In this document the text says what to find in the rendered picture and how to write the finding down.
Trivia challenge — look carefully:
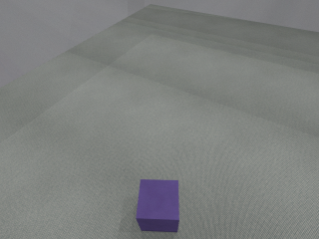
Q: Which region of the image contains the carton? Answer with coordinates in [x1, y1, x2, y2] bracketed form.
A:
[136, 179, 179, 233]

